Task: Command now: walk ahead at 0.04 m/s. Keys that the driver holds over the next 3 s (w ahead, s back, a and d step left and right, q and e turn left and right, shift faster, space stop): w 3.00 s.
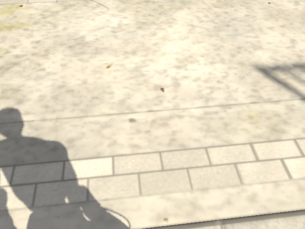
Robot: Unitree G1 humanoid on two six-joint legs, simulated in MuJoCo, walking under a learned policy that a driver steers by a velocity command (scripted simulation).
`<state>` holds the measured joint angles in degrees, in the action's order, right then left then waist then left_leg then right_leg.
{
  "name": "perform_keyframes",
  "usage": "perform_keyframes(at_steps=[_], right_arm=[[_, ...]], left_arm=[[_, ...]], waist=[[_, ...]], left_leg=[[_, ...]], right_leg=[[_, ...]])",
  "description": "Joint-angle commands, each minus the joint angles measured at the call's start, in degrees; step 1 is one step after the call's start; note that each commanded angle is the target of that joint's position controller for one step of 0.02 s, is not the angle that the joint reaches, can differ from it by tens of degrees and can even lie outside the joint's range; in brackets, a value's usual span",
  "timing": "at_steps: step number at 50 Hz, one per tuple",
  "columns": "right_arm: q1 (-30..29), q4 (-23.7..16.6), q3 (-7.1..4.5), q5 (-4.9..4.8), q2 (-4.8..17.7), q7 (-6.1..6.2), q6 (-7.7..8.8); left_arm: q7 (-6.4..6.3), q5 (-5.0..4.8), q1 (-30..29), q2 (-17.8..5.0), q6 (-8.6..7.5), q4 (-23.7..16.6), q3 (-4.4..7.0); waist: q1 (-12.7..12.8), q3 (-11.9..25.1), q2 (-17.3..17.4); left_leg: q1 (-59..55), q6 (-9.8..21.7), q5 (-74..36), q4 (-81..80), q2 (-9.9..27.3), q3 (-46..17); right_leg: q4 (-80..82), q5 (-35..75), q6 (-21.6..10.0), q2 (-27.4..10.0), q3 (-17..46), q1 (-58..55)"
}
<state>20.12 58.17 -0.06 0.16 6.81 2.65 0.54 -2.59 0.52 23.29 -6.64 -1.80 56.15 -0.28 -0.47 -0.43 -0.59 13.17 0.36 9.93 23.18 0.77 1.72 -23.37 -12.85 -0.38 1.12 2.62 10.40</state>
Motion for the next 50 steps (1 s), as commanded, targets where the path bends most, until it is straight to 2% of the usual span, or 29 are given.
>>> perform_keyframes(at_steps=[1,5,9,11,13,14,15,17,19,21,23,25,26,27,28,29,31,32,33,34,35,36,38,40,42,43,45,47,50], right_arm=[[3.96,-0.96,-0.66,0.06,4.10,0.09,0.26],[4.08,-1.58,-2.67,0.00,8.92,-0.18,-0.56],[3.32,-2.20,-3.21,0.18,8.45,-0.47,-1.02],[-4.14,-4.66,-3.34,-0.47,8.75,-0.80,-0.61],[-10.51,-7.90,-1.92,-1.20,4.40,-1.76,1.06],[-8.98,-7.40,-2.27,0.72,4.91,-2.70,2.12],[-9.31,-7.35,-2.66,2.01,5.48,-3.24,2.82],[-16.01,-12.38,-1.77,1.88,1.58,-2.99,4.67],[-21.19,-17.64,-0.61,2.26,0.16,-3.08,5.12],[-24.03,-21.58,0.63,1.56,-1.84,-3.05,4.10],[-31.58,-27.58,1.91,0.95,-4.03,-1.93,2.97],[-39.88,-34.43,3.73,0.66,-4.35,-1.94,2.12],[-39.97,-35.96,3.36,-0.37,-1.71,-2.42,1.57],[-36.29,-35.74,4.23,-0.69,-2.94,-3.61,0.52],[-28.67,-33.18,3.63,-1.04,-2.78,-4.08,0.16],[-19.89,-29.34,1.98,-0.96,-0.11,-3.80,-0.25],[-2.83,-23.94,-1.15,-0.11,4.39,-2.81,-0.76],[4.93,-21.63,-3.52,2.09,10.76,-2.65,-0.03],[7.43,-18.73,-5.46,2.23,18.31,-1.54,-0.62],[1.78,-18.40,-6.30,0.84,18.68,-1.54,-0.46],[-6.34,-17.39,-5.48,0.41,14.68,-2.39,1.21],[-10.08,-14.18,-4.72,0.05,10.32,-3.01,2.41],[-10.04,-8.86,-2.59,1.39,0.60,-3.93,4.38],[-7.58,-4.69,-2.16,1.95,-1.63,-4.53,6.04],[-8.68,-4.86,-2.41,1.66,1.22,-4.24,6.25],[-6.59,-5.49,-2.13,1.11,1.81,-4.15,6.86],[-2.92,-4.56,-3.33,-0.30,6.74,-3.69,8.01],[4.80,-4.67,-3.63,-0.65,7.97,-2.77,8.85],[11.39,-5.74,-3.78,0.52,8.09,-1.84,8.12]], left_arm=[[-0.14,-0.08,5.67,-3.25,-0.27,-0.76,0.49],[0.02,0.04,5.51,-5.79,0.24,-1.90,1.62],[1.04,0.44,4.63,-3.23,-0.63,-3.36,1.10],[1.24,0.39,9.63,-4.31,-1.08,-2.44,1.41],[0.70,0.73,16.68,-9.59,-1.32,-0.44,3.16],[0.66,0.89,19.21,-10.80,-1.54,0.65,4.10],[0.79,0.93,18.20,-10.89,-2.09,1.05,4.34],[1.13,0.89,15.95,-11.02,-3.53,1.80,4.81],[1.35,1.68,15.88,-5.89,-4.42,3.11,3.40],[1.59,2.09,15.52,-4.53,-5.04,4.06,2.80],[1.92,2.40,15.90,-5.86,-5.88,5.05,2.93],[1.76,0.50,13.67,-5.89,-5.59,5.93,2.43],[1.37,-0.48,11.90,-5.88,-5.17,6.07,1.89],[0.44,-2.06,11.25,-5.13,-4.83,5.30,1.68],[0.82,-2.72,5.49,-5.95,-4.76,1.82,1.17],[1.51,-3.20,7.47,-11.20,-5.34,0.70,1.99],[2.60,-1.74,8.13,-19.49,-5.66,0.31,4.95],[3.86,-1.95,7.24,-19.67,-6.28,-0.25,5.72],[6.48,-1.42,2.69,-11.45,-7.34,-5.41,5.30],[7.30,2.12,1.46,-7.31,-8.22,-8.32,5.49],[6.84,2.52,0.83,-3.71,-8.30,-10.70,4.99],[6.07,2.65,-1.83,-2.13,-7.70,-12.57,4.27],[3.67,2.17,-3.61,0.41,-5.82,-14.57,2.97],[2.42,1.36,-3.88,3.22,-3.40,-16.51,1.26],[2.14,0.74,-6.44,0.22,-1.50,-16.98,1.48],[2.36,0.89,-8.78,-1.98,-1.35,-17.50,2.17],[3.63,1.12,-12.88,-4.84,-0.80,-18.16,3.06],[5.08,0.59,-17.78,-5.20,-1.20,-18.27,3.17],[6.11,-0.45,-24.55,-3.34,-1.33,-18.98,2.87]], waist=[[0.04,-3.40,0.51],[-0.32,-5.23,3.95],[-0.09,-4.50,6.19],[4.06,-3.24,1.07],[7.33,-4.15,-17.51],[8.13,-3.23,-17.93],[7.58,-3.07,-12.38],[6.97,-3.05,-8.02],[5.59,-3.61,-0.85],[4.66,-5.87,-0.49],[5.05,-7.92,-4.14],[2.97,-10.97,-2.28],[2.21,-12.75,-2.93],[1.96,-9.70,-4.35],[-1.08,-5.16,-3.04],[-3.49,3.85,-2.29],[-11.13,17.10,-8.33],[-14.12,21.60,-5.47],[-12.93,21.20,16.43],[-9.04,19.64,17.01],[-2.19,13.19,10.74],[1.50,4.17,4.99],[4.91,-0.83,1.92],[7.60,-3.49,1.33],[7.57,-6.23,-0.22],[5.73,-5.16,-1.69],[4.43,-3.14,-0.44],[0.42,-1.30,0.00],[-3.45,-1.05,2.49]], left_leg=[[-2.22,3.99,5.65,-4.93,4.90,-5.46],[2.39,7.62,29.52,-5.04,5.47,-9.66],[4.75,11.86,33.91,-5.58,9.07,-17.10],[16.03,10.62,29.63,0.11,5.72,-12.37],[35.41,6.36,14.36,24.80,-2.05,1.54],[40.34,5.93,12.67,42.07,-0.49,2.28],[44.45,5.08,13.52,61.23,0.19,1.23],[59.34,5.32,16.89,94.04,1.57,-2.94],[67.68,7.03,17.48,99.99,2.67,-4.55],[73.11,7.68,19.55,104.88,2.63,-5.22],[82.75,8.98,27.45,114.89,2.79,-5.99],[75.19,9.65,26.29,93.90,6.44,-2.39],[65.22,8.93,23.57,81.08,7.19,1.94],[42.63,10.38,17.93,69.09,7.23,5.83],[20.54,11.51,15.70,61.62,4.45,9.65],[8.12,11.23,16.42,62.87,-0.34,13.45],[1.99,10.79,22.70,48.98,-4.52,8.44],[-5.43,11.97,30.72,38.61,1.37,-7.94],[-10.17,17.31,46.28,10.03,13.52,-42.52],[-5.57,16.09,51.14,-5.52,16.85,-60.43],[1.25,12.28,49.60,-5.85,17.92,-56.16],[10.02,11.28,46.42,-2.54,17.25,-47.55],[18.91,9.59,30.90,2.98,14.15,-30.75],[21.10,7.28,18.84,2.62,12.16,-19.87],[23.89,6.98,16.11,-2.00,9.48,-10.23],[21.08,7.36,5.58,-4.75,8.48,-7.68],[15.02,7.93,-2.80,-10.03,6.58,-3.42],[3.38,7.39,-17.26,-12.81,7.11,-3.29],[-12.23,6.29,-21.29,-16.58,7.06,-2.55]], right_leg=[[5.30,0.47,-4.81,-4.82,3.47,6.08],[-1.28,-18.15,-7.36,-1.51,1.81,12.86],[-8.80,-14.24,-7.34,-0.61,-1.20,16.61],[-3.30,-16.00,-8.69,-2.13,2.86,5.32],[12.58,-28.86,-14.07,-13.47,26.38,-8.91],[16.61,-30.87,-19.19,-18.92,36.17,-11.12],[15.41,-25.35,-21.56,-19.82,36.22,-10.48],[12.17,-13.58,-21.64,-20.19,29.04,-14.03],[10.52,-11.92,-16.21,-18.20,22.42,-14.97],[11.48,-12.38,-13.98,-18.71,19.59,-11.86],[14.04,-13.82,-13.63,-21.09,18.83,-11.50],[22.96,-18.45,-9.76,-17.30,11.85,-0.59],[30.68,-17.25,-10.72,-15.55,8.26,6.16],[38.74,-5.42,-12.87,-14.35,4.58,16.40],[36.44,15.74,-12.72,-12.55,-0.81,24.39],[25.74,52.67,-12.98,-12.99,-3.97,19.20],[-3.12,84.94,-9.29,-14.28,-3.96,-0.78],[-24.83,74.09,-7.02,-11.97,-1.61,2.99],[-47.08,19.22,-4.46,1.55,0.99,22.91],[-73.85,4.89,-4.71,4.43,9.64,32.38],[-83.02,9.92,-5.35,2.24,12.07,37.20],[-84.42,13.75,-5.81,-0.80,6.41,39.50],[-91.02,12.23,-7.89,-1.59,6.25,42.40],[-89.05,9.24,-8.52,-1.72,7.51,45.06],[-71.82,8.92,-6.40,-2.05,5.08,42.26],[-65.61,12.61,-6.24,-2.37,2.01,39.45],[-51.18,18.05,-5.05,-4.01,-3.83,36.22],[-38.47,19.55,-4.67,-4.59,-8.39,34.48],[-23.05,16.70,-4.40,-2.36,-10.30,33.36]])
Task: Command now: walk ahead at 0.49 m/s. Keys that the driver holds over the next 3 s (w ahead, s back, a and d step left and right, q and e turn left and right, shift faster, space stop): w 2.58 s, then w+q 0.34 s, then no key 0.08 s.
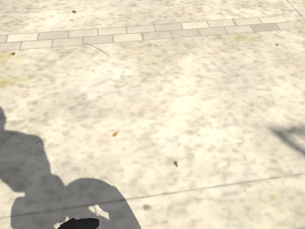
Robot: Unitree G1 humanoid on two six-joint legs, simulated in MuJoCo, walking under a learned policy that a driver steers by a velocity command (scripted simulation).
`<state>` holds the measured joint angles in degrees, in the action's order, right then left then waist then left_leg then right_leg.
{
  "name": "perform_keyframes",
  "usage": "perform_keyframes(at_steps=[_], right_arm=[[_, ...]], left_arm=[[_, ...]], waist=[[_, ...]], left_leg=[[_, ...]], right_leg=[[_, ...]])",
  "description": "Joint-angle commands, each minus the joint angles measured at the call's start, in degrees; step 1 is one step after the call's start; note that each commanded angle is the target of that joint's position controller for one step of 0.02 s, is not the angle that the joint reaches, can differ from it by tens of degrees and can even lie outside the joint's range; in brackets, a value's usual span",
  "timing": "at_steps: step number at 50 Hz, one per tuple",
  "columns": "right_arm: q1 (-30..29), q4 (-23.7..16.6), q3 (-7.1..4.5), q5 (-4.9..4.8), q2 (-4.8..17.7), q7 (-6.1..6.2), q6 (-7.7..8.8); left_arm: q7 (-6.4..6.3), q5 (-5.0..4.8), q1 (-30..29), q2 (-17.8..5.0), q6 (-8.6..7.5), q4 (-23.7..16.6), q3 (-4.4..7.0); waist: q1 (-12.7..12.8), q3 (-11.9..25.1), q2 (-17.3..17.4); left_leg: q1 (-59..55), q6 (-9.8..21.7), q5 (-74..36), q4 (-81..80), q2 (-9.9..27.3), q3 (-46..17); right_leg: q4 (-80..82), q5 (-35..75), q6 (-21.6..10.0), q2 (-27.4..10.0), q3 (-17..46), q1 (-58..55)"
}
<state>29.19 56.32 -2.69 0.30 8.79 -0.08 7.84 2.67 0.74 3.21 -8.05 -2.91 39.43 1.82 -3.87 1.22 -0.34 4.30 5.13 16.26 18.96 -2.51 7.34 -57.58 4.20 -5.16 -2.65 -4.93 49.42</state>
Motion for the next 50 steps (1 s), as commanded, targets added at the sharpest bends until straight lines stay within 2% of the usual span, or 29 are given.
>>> perform_keyframes(at_steps=[1,3,5,7,8,9,10,11,12,13,14,15,17,20,24,28,31,32,33,34,35,36,37,38,39,41,44,47,50], right_arm=[[3.44,-4.29,-1.21,0.54,6.59,1.05,0.25],[3.28,-4.69,-1.00,0.38,6.83,1.28,-0.16],[4.55,-4.11,-0.99,-0.05,8.04,2.13,-0.49],[4.70,-4.24,-1.61,0.60,9.76,2.84,-1.46],[3.47,-4.98,-1.81,0.40,10.42,2.98,-1.96],[1.37,-6.46,-1.78,-0.20,9.67,2.94,-2.04],[-0.15,-9.87,-1.04,0.17,5.90,2.58,-1.92],[4.86,-11.10,-0.83,-2.37,3.53,1.83,-2.04],[-1.21,-11.54,-1.90,-0.91,7.74,1.85,-2.19],[-5.64,-12.68,-1.95,-0.69,8.36,1.25,-1.76],[-6.52,-12.66,-1.88,-0.48,7.87,0.89,-1.87],[-6.79,-12.62,-1.72,0.51,7.43,0.46,-2.73],[-5.52,-12.33,-1.23,1.61,5.80,-0.66,-4.11],[-12.33,-14.80,-0.85,2.32,5.58,-1.80,-4.88],[-23.74,-18.10,0.28,1.44,4.39,-2.41,-4.81],[-29.93,-20.09,0.40,0.68,5.56,-1.92,-4.52],[-27.95,-20.07,-0.40,1.18,7.46,-1.14,-4.54],[-24.55,-19.09,-0.86,1.45,8.22,-0.62,-4.55],[-17.78,-17.03,-1.53,1.80,9.35,-0.12,-4.31],[-8.15,-14.13,-2.41,2.73,11.16,0.38,-3.80],[0.96,-12.85,-3.56,3.86,16.30,0.96,-3.50],[-1.71,-13.10,-4.14,3.63,19.52,0.32,-3.66],[-6.47,-13.72,-3.68,1.10,15.54,-0.09,-4.37],[-11.19,-13.83,-2.42,0.66,11.68,-0.26,-4.27],[-12.72,-13.23,-1.78,0.72,9.60,-0.58,-3.86],[-12.55,-11.65,-1.20,0.47,7.98,-0.38,-2.98],[-9.00,-9.33,-1.34,0.16,9.18,-0.43,-1.75],[-5.79,-7.78,-1.40,0.00,9.85,-0.52,-1.89],[-2.44,-6.31,-1.14,-0.18,9.86,-0.54,-2.07]], left_arm=[[1.09,-0.59,-6.18,-1.77,-0.05,-3.46,0.58],[0.53,-0.08,-7.24,-2.12,0.15,-3.53,0.72],[-0.48,0.69,-5.44,-4.14,0.37,-3.09,1.46],[-1.45,0.90,2.10,-6.76,-0.18,-0.82,2.59],[-1.92,0.90,8.67,-8.12,-0.93,1.26,3.41],[-2.57,1.76,15.59,-9.72,-1.47,3.12,4.06],[-3.13,2.71,21.60,-13.84,-1.63,3.23,4.93],[-2.48,2.25,20.04,-14.68,-1.61,3.84,4.94],[-2.22,0.60,16.14,-11.45,-1.25,2.68,4.65],[-2.05,0.09,13.01,-8.87,-1.66,2.39,3.76],[-1.87,0.45,12.56,-7.35,-2.16,3.21,3.25],[-2.20,0.41,12.75,-6.40,-2.74,3.80,2.78],[-2.55,0.09,15.00,-6.37,-3.65,5.36,2.28],[-2.30,-0.39,18.98,-8.94,-4.45,7.34,2.43],[-1.76,-0.29,21.78,-9.47,-4.30,8.06,2.07],[-2.55,-0.47,25.31,-11.36,-3.98,9.75,2.19],[-3.29,0.06,24.42,-12.25,-3.48,10.52,2.15],[-3.53,0.34,23.88,-13.09,-3.21,10.83,2.27],[-3.65,0.56,23.12,-13.76,-2.75,10.98,2.47],[-3.71,0.40,22.43,-13.69,-2.40,10.58,2.38],[-3.68,0.30,23.72,-11.20,-2.20,8.61,1.70],[-2.99,-1.60,32.29,-6.30,-1.98,8.46,1.00],[-3.08,0.04,26.70,-10.90,-1.67,8.73,1.97],[-2.72,0.21,21.13,-11.18,-1.91,7.12,2.02],[-2.51,0.27,18.91,-10.04,-2.03,6.73,1.67],[-1.75,1.45,20.88,-8.54,-0.47,7.79,1.33],[-0.96,1.66,18.80,-7.65,0.71,7.52,1.17],[-0.84,1.46,11.29,-8.06,1.07,5.64,1.12],[-0.75,1.17,5.24,-7.75,0.96,4.30,0.87]], waist=[[-0.41,-3.96,4.51],[0.04,-4.20,6.65],[1.45,-2.20,9.20],[5.30,1.30,10.86],[8.63,3.80,9.57],[12.02,7.69,8.32],[12.50,13.60,-0.53],[7.82,16.79,-12.56],[7.40,9.19,-0.52],[6.40,3.70,0.65],[4.34,0.57,3.43],[3.08,-0.65,3.25],[1.63,-1.70,0.08],[2.29,-4.64,-1.43],[5.29,-5.80,-3.26],[7.16,-5.87,-3.54],[4.75,-4.30,-4.29],[2.92,-2.51,-4.74],[-0.21,0.99,-4.09],[-4.22,6.26,-2.55],[-5.95,14.39,5.00],[0.02,18.35,17.36],[0.01,12.52,7.07],[1.62,4.23,3.27],[2.76,0.82,0.91],[5.47,-0.97,2.58],[5.93,-2.04,3.10],[4.45,-4.67,3.40],[3.01,-5.26,3.58]], left_leg=[[-7.17,1.67,-30.61,-12.53,11.20,-7.93],[-11.22,0.93,-43.75,-10.06,11.17,-5.55],[-15.81,0.48,-62.02,-3.49,12.79,-4.44],[-18.08,0.40,-71.61,8.02,14.08,-4.96],[-14.65,0.82,-67.46,16.46,14.00,-4.83],[-3.68,1.31,-54.45,26.84,13.26,-4.92],[9.71,1.82,-19.96,43.90,7.99,-3.43],[29.51,-0.87,13.50,61.96,-2.20,-7.54],[34.65,-0.40,6.47,62.37,2.14,-12.27],[33.99,-0.53,2.35,59.95,3.27,-12.31],[31.96,-0.84,0.82,56.98,4.58,-11.72],[30.68,-1.40,0.17,54.57,5.60,-11.53],[29.93,-2.46,-0.72,50.63,6.80,-10.26],[35.24,-3.74,-4.96,44.32,8.54,-7.22],[31.31,-3.98,-15.91,25.35,7.45,-3.19],[30.45,-2.11,-19.89,16.25,6.11,-2.48],[26.14,0.75,-12.82,13.82,3.27,-2.03],[22.43,1.74,-9.66,13.02,1.66,-1.65],[15.26,2.96,-8.56,10.77,0.00,-1.26],[2.05,4.75,-9.89,9.13,2.06,-3.60],[-11.48,7.16,-6.38,9.53,16.34,-18.74],[-21.99,15.09,-5.05,0.59,28.34,-47.24],[-16.09,13.37,2.20,-2.87,24.54,-45.61],[-7.41,11.39,2.34,-4.29,22.42,-35.71],[-1.54,9.69,-2.90,-6.53,19.67,-29.46],[5.53,6.90,-10.48,-8.84,15.63,-20.98],[6.62,6.86,-15.33,-11.50,14.18,-16.74],[4.22,6.04,-16.71,-13.66,12.90,-14.00],[1.25,4.72,-21.88,-13.19,11.75,-11.50]], right_leg=[[16.83,-2.29,0.29,1.90,-3.39,-6.08],[24.14,-4.24,-0.71,4.55,-4.77,-12.66],[25.90,-8.66,-2.30,7.30,-5.61,-18.03],[28.99,-13.30,-4.21,8.83,-4.13,-25.24],[33.80,-10.69,-5.35,7.90,-2.43,-33.90],[33.55,-11.48,-6.97,3.13,1.93,-47.93],[29.98,-10.15,-9.66,-12.09,18.12,-60.22],[37.03,-7.37,-19.73,-22.54,45.06,-70.02],[40.28,-8.86,-17.41,-18.81,37.24,-62.33],[42.15,-5.05,-15.61,-16.38,29.65,-54.86],[43.92,-0.88,-13.17,-13.81,24.25,-49.30],[45.06,1.36,-11.20,-11.54,20.18,-45.92],[47.41,2.66,-8.96,-8.94,16.10,-43.15],[49.80,7.88,-7.87,-6.97,11.91,-42.66],[50.38,14.52,-4.67,-3.33,6.24,-41.60],[49.37,17.47,-3.62,-6.14,6.45,-50.13],[43.27,30.03,-3.72,-8.42,5.92,-55.73],[38.59,36.28,-3.35,-8.66,5.57,-56.87],[30.00,38.89,-2.69,-7.97,4.87,-56.62],[17.82,30.96,-1.87,-6.11,3.55,-49.99],[-0.89,6.07,-1.38,-1.86,0.67,-38.97],[-18.58,-35.68,0.56,8.96,3.90,-19.25],[-20.78,-30.34,0.10,5.03,9.26,-14.26],[-17.93,-24.81,0.05,2.57,8.81,-13.29],[-14.31,-22.03,0.22,0.64,8.09,-14.94],[-9.36,-20.74,1.21,-1.55,7.39,-20.34],[-6.08,-17.81,2.48,-2.55,5.96,-18.72],[0.23,-10.91,3.78,-4.15,4.74,-11.84],[7.86,-5.68,4.63,-3.92,3.44,-9.75]])
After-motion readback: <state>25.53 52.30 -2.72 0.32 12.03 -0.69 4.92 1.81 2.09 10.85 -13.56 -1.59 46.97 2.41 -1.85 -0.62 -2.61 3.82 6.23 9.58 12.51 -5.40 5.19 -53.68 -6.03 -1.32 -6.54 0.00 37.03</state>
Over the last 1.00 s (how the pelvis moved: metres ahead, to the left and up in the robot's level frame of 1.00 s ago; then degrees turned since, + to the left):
0.38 0.11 0.19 1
